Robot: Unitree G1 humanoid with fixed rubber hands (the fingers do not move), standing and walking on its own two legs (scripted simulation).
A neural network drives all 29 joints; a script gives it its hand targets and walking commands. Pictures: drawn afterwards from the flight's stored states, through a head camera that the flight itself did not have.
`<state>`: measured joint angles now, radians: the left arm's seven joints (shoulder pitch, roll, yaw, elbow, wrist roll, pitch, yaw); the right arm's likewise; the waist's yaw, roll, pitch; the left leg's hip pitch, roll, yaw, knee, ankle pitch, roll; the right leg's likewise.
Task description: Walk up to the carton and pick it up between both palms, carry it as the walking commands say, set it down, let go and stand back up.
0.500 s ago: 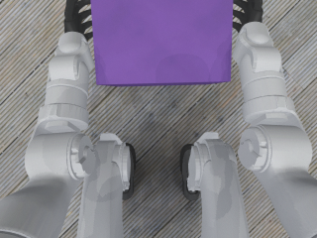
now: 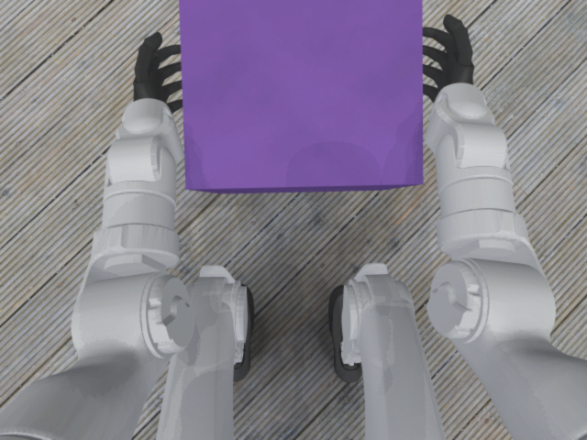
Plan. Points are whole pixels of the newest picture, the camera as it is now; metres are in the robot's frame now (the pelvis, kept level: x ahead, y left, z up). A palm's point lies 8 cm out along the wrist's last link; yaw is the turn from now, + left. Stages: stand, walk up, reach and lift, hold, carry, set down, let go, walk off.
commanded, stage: reach and lift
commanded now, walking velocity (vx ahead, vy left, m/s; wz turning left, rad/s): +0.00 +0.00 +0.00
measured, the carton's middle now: (300, 98) +0.55 -0.02 -0.16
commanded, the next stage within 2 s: none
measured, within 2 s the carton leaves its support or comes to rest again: neither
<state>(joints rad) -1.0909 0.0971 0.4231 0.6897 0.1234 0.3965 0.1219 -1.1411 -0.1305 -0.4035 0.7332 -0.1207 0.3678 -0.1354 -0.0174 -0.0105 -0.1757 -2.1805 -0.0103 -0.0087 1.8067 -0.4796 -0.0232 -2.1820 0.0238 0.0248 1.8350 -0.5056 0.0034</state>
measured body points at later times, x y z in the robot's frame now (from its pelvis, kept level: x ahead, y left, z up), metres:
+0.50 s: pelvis +0.01 +0.00 +0.06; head +0.26 -0.01 +0.43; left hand +0.50 +0.16 -0.01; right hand +0.51 -0.20 +0.01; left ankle +0.11 +0.13 -0.43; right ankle +0.10 -0.12 -0.43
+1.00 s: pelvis +0.03 +0.00 +0.12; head +0.23 -0.01 +0.52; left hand +0.49 +0.17 +0.07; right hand +0.49 -0.19 +0.08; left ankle +0.11 +0.13 -0.43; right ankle +0.10 -0.12 -0.43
